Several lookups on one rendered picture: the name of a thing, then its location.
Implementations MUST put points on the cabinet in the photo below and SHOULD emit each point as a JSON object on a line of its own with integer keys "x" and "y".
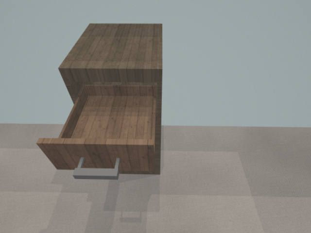
{"x": 118, "y": 54}

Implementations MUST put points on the drawer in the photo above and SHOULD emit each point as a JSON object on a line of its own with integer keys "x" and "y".
{"x": 105, "y": 123}

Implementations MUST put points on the handle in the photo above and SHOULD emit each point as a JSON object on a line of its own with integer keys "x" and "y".
{"x": 96, "y": 173}

